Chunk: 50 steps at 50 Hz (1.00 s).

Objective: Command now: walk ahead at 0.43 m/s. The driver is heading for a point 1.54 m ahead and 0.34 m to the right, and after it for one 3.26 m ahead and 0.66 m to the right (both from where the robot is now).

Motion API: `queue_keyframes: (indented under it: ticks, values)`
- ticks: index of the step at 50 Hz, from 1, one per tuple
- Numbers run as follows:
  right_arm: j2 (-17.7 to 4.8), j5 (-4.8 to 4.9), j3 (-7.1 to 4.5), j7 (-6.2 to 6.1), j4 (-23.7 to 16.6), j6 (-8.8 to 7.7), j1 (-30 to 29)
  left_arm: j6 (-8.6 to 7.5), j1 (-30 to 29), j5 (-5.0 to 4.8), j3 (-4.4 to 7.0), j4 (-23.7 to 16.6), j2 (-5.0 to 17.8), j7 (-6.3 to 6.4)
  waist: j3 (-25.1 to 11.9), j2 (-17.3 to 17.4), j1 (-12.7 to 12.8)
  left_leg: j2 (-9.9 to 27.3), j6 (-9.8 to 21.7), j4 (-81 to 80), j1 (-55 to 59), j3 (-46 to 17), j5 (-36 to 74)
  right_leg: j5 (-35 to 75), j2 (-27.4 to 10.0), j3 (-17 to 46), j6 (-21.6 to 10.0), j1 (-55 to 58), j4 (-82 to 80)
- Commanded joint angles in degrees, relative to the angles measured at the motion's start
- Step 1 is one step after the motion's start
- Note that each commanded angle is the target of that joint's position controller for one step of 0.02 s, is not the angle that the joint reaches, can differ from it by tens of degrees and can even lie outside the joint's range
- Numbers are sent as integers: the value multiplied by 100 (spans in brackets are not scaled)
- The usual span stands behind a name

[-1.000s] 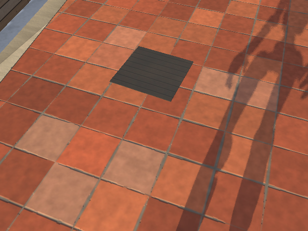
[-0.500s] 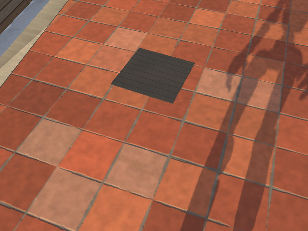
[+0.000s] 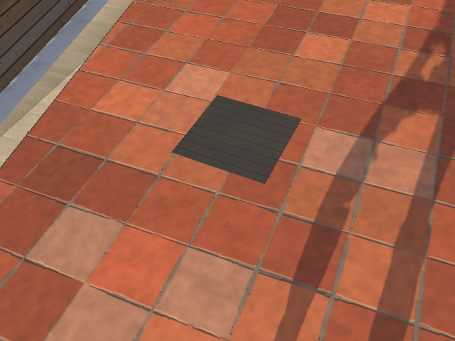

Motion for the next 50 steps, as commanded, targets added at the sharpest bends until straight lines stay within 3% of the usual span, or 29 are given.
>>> queue_keyframes:
  ticks: [1, 5, 10, 12, 13, 14, 15, 16, 17, 18, 19, 20, 22, 24, 26, 29, 32, 36, 38, 41, 42, 43, 44, 45, 46, 47, 48, 49, 50]
  values:
    - [-162, -55, -39, 32, -406, 20, -478, -16, 201, 32, 71, -216, 824, 114, 648, -468, -60, 239, -171, -753, -1223, -74, 569, 1789, -1444, 1192, -734, 267, -1151]
    - [-47, -29, 69, 109, -774, 9, -1483, 27, 338, 19, 102, -315, 953, 201, 835, -543, 139, 3, -260, -2310, -816, 176, 1387, 1720, -1316, 772, -685, -9, -1398]
    - [-158, 14, 115, 277, -1068, -53, -2090, 88, 644, -80, 178, -237, 970, 214, 1001, -571, 136, -137, -5, -3150, -686, 175, 1368, 2176, -1625, 577, -642, 731, -1177]
    - [-364, 10, 39, 317, -1073, -86, -1824, 126, 494, -69, 239, -297, 1104, 217, 684, -717, -140, -341, 176, -3283, -86, 277, 1032, 3601, -1713, 480, -531, 1054, -648]
    - [-543, 4, -48, 305, -985, -88, -1401, 158, 414, -55, 275, -330, 1194, 220, 320, -878, -395, -544, 280, -3221, 557, 404, 853, 4719, -1708, 424, -467, 1152, -113]
    - [-777, 11, -184, 274, -717, -75, -467, 209, 296, -30, 272, -370, 1180, 219, -227, -924, -881, -757, 434, -3232, 1729, 533, 806, 5443, -1514, 244, -336, 952, 954]
    - [-1054, -7, -306, 218, -435, -45, 595, 220, 202, 7, 220, -475, 1089, 207, -875, -825, -1329, -308, 677, -3054, 3476, 4, 766, 4646, -1289, 157, -152, -155, 2423]
    - [-1592, -175, -420, 174, -260, -18, 1404, 128, 833, 14, 35, -587, 363, 133, -1909, 590, -1033, 1292, 1554, -3452, 5680, -2770, -466, 1553, -279, 126, 208, -2407, 4850]
    - [-1291, -184, -289, 183, -230, -16, 1385, -65, 816, -132, -16, -505, 256, 78, -2432, 1106, -1007, 1882, 1794, -4683, 5861, -4700, -1068, -1554, 193, 1108, 163, -3204, 6045]
    - [-929, -119, -183, 189, -286, -59, 806, -167, 189, -315, 137, -709, 764, 62, -1430, 823, -937, 1659, 1393, -4801, 5059, -3842, -1125, -1358, -182, 1278, 37, -3772, 6427]
    - [-649, -112, -94, 185, -410, -97, 254, -193, -247, -361, 169, -848, 910, 100, -750, 384, -759, 1487, 1134, -4889, 4011, -2794, -640, -830, -533, 1068, -44, -3742, 6245]
    - [-452, -163, -35, 216, -423, -159, -140, -154, -424, -296, 218, -874, 897, 170, -374, -16, -517, 1280, 941, -5072, 3066, -2086, -136, -367, -803, 989, -65, -3417, 5825]
    - [-174, -262, 38, 256, -331, -222, -379, 70, -95, -225, 278, -780, 668, 218, -135, 277, -140, 915, 704, -5379, 2109, -1130, 224, 5, -1067, 1064, -124, -2711, 5304]
    - [-265, -267, 14, 211, -201, -239, -202, 226, -65, -235, 282, -803, 493, 232, 93, 317, -60, 843, 748, -5648, 1753, -653, 420, 128, -1105, 1039, -107, -2734, 5062]
    - [-462, -288, -26, 116, -139, -248, -69, 285, -459, -195, 325, -990, 590, 246, 299, 243, -65, 862, 779, -5811, 1797, -356, 603, 619, -1115, 1124, -30, -3244, 4700]
    - [-549, -307, -36, -10, -94, -229, 178, 239, -975, -137, 364, -1196, 641, 177, 401, 104, -174, 836, 699, -5833, 2207, 53, 1025, 1546, -1004, 1199, 62, -3803, 3804]
    - [-636, -278, -32, -96, -120, -205, 336, 187, -1529, -114, 318, -1400, 558, 53, 474, 38, -331, 760, 552, -5867, 2448, 555, 1295, 2223, -904, 790, 87, -3714, 2828]
    - [-743, -207, -68, -148, -4, -73, 901, 186, -2337, -104, 208, -1802, 408, -109, 710, -93, -644, 996, 508, -5607, 3422, 862, 1746, 2046, -827, 417, 7, -4089, 2073]
    - [-823, -167, -105, -155, -4, 34, 1009, 189, -2552, -119, 192, -2015, 418, -197, 737, -51, -663, 1147, 483, -5270, 3896, 978, 2346, 1540, -731, 199, -80, -4184, 1884]
    - [-1076, -122, -180, -207, -182, 157, 748, 211, -2163, -144, 323, -2168, 724, -296, 259, 356, -252, 1185, 302, -4137, 4061, 1251, 5207, 627, -198, -343, -377, -3066, 1837]
    - [-1155, -121, -199, -223, -246, 203, 644, 219, -1555, -170, 444, -2082, 966, -302, -102, 464, 105, 1129, 222, -3253, 3946, 1305, 5881, 456, 46, -435, -535, -2245, 1783]
    - [-1152, -94, -181, -225, -319, 215, 515, 222, -619, -185, 642, -1877, 1336, -243, -600, 363, 612, 895, 19, -1961, 3384, 1406, 5500, 871, 244, -318, -774, -809, 1288]
    - [-924, -215, -97, -203, -482, 134, 612, 285, 138, -158, 827, -1738, 1930, -91, -1193, -516, 750, 563, -243, -57, 1786, 1405, 2945, 896, -809, 1379, -1169, 970, 1221]
    - [-168, -234, 120, -87, -778, -104, 959, 248, -134, -146, 832, -1913, 2229, -82, -1802, -1623, 90, -859, -566, 1948, -550, 424, -1942, 225, -2144, 4947, -2365, 2576, 239]
    - [-664, 5, 25, 22, -942, -381, 276, 223, 124, -57, 681, -1894, 1770, -91, -1982, -960, 480, -621, -349, 2196, -1212, -677, -1870, 224, -2115, 5040, -2159, 2764, -218]
    - [-732, 147, 13, 60, -1075, -481, -82, 173, -75, -45, 599, -1897, 1413, -69, -1283, -761, 430, -334, -186, 1929, -1541, -640, -1447, 591, -1904, 4031, -1875, 2239, -136]
    - [-694, 58, 9, 29, -1028, -498, -123, 126, -533, -83, 533, -1990, 1197, -88, -721, -118, 107, -52, -157, 1307, -1289, -602, -1039, 1183, -1612, 3250, -1642, 1244, -165]
    - [-792, -90, -66, -18, -986, -439, -123, 104, -917, -78, 472, -2103, 1002, -79, -501, -38, -110, 126, -200, 774, -842, -566, -838, 1639, -1399, 2746, -1486, 478, -237]
    - [-805, -130, -101, -17, -984, -340, -2, 104, -1107, -42, 426, -2204, 914, -54, -375, -68, -290, 220, -259, 553, -476, -580, -721, 1852, -1260, 2523, -1458, -45, -386]
Keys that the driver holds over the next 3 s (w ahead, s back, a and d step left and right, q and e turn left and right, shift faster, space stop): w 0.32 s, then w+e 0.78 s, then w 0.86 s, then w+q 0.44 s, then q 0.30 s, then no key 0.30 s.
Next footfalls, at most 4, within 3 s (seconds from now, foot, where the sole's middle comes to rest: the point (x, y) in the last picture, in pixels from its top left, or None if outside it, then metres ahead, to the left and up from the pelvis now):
0.30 left None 0.36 0.15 -0.78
0.86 right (292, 305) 0.65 -0.11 -0.78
1.36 left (265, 213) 1.00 -0.04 -0.78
1.88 right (356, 184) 1.14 -0.39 -0.78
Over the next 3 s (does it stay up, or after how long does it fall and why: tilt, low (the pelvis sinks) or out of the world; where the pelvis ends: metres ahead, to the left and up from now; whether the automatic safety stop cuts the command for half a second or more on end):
stays up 1.52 -0.38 -0.01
